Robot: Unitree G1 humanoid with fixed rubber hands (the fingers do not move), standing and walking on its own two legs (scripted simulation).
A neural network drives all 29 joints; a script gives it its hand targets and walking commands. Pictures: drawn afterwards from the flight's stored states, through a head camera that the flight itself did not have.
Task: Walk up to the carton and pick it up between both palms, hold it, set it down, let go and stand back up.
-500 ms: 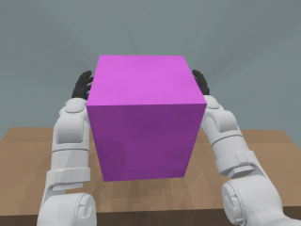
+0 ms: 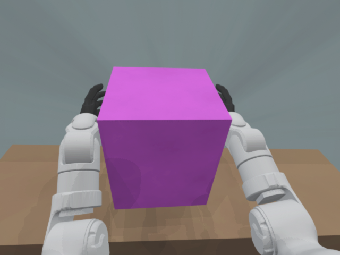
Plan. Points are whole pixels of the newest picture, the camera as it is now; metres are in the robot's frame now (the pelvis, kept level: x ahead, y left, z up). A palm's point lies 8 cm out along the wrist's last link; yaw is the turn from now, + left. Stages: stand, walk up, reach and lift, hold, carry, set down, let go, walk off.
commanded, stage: hold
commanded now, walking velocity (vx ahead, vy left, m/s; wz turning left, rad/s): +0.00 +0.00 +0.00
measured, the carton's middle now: (160, 137) +0.34 +0.01 +0.18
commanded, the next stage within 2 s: none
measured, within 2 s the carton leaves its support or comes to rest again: neither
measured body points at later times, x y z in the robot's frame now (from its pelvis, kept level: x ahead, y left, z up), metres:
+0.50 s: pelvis -0.01 +0.00 +0.00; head -0.07 +0.02 +0.44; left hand +0.37 +0.16 +0.22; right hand +0.38 -0.15 +0.23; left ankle +0.02 +0.13 -0.75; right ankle -0.01 -0.13 -0.75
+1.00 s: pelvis +0.00 +0.00 +0.00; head -0.07 +0.03 +0.44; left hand +0.38 +0.16 +0.21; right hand +0.38 -0.15 +0.22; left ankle +0.02 +0.13 -0.75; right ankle -0.01 -0.13 -0.75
